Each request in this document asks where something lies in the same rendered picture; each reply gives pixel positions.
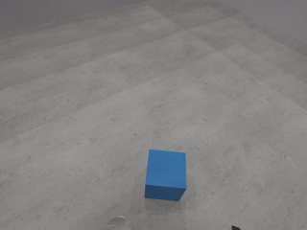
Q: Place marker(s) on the carton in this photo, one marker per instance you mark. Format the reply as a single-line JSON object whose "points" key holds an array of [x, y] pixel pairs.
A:
{"points": [[166, 175]]}

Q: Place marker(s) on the robot left thigh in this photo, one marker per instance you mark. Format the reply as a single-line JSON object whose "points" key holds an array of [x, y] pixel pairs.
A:
{"points": [[117, 224]]}

